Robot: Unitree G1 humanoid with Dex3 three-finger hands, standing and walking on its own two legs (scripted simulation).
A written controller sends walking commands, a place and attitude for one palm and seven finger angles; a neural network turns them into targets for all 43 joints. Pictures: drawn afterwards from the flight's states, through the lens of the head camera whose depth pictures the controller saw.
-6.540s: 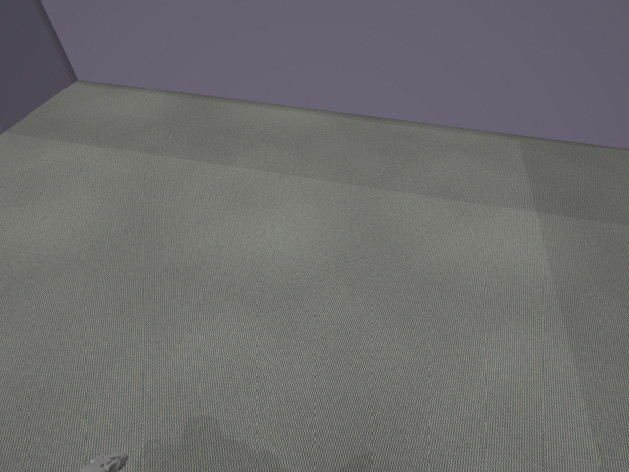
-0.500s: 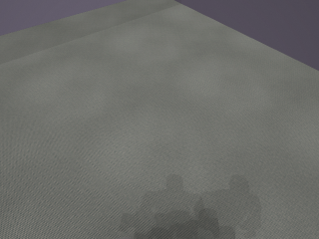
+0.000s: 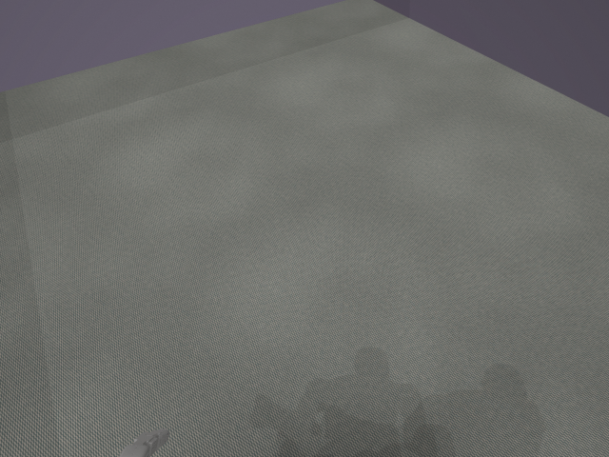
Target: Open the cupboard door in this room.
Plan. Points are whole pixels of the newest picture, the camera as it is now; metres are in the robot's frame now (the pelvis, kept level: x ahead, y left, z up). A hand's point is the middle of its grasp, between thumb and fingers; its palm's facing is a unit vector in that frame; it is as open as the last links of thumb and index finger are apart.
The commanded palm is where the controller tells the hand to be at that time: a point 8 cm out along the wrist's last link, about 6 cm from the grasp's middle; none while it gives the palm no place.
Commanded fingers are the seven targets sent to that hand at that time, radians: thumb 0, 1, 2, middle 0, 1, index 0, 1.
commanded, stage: turn or walk to find it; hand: left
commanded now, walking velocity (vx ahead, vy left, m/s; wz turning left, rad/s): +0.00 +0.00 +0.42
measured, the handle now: out of the picture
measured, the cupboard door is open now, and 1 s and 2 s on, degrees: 0 0 0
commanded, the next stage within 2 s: none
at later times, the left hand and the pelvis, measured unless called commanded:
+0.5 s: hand out of the picture -0.06 +0.23 -0.18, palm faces +0.28 -0.93 -0.25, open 7.4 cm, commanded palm none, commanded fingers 0.00 0.90 0.90 -0.20 -0.30 -0.20 -0.30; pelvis -0.03 +0.02 -0.01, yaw +13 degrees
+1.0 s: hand out of the picture -0.04 +0.19 -0.14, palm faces +0.43 -0.86 -0.28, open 7.4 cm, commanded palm none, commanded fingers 0.00 0.90 0.90 -0.20 -0.30 -0.20 -0.30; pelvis -0.05 -0.02 +0.00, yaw +26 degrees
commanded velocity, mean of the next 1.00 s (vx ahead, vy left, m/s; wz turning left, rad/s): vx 0.00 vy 0.00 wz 0.42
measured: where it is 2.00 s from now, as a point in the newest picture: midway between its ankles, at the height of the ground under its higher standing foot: outside the picture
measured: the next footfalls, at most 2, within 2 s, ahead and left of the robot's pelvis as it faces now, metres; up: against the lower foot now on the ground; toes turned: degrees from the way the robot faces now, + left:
left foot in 0.44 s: -0.01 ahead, +0.14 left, +0.00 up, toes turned +17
right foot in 0.88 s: +0.03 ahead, -0.10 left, +0.00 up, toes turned +19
